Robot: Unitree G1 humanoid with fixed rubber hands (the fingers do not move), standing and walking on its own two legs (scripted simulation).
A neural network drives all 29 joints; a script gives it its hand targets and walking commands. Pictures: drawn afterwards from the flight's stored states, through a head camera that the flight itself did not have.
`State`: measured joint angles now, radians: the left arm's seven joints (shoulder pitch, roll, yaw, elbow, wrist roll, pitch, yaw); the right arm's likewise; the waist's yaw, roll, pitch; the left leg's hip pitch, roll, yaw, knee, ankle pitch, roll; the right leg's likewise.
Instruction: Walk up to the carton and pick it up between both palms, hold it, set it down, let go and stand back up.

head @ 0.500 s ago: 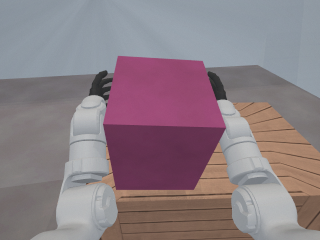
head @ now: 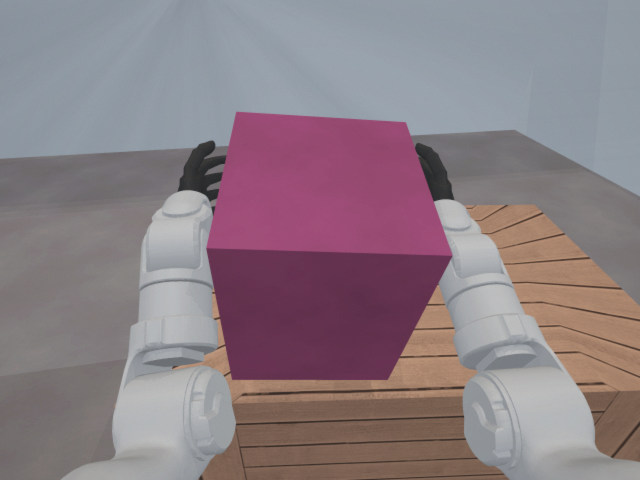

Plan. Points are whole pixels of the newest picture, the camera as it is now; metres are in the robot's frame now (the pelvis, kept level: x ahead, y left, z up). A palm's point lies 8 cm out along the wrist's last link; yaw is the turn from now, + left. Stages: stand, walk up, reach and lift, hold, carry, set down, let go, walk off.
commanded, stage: hold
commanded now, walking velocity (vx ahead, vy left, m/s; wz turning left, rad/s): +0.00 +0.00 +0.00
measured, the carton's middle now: (316, 254) +0.34 +0.04 +0.20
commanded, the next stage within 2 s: none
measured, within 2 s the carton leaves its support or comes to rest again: neither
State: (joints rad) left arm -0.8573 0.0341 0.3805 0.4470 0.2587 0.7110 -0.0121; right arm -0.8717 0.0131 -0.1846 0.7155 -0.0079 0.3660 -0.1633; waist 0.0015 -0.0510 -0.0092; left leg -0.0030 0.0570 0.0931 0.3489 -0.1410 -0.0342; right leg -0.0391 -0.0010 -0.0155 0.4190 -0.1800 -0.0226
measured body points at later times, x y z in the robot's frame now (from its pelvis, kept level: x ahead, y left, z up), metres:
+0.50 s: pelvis +0.00 +0.00 +0.00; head -0.09 +0.01 +0.44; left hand +0.38 +0.18 +0.25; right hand +0.39 -0.11 +0.25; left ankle +0.05 +0.14 -0.74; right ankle +0.05 -0.10 -0.74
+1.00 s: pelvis +0.00 +0.00 +0.00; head -0.09 +0.01 +0.44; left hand +0.38 +0.18 +0.25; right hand +0.39 -0.11 +0.24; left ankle +0.05 +0.14 -0.74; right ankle +0.05 -0.10 -0.74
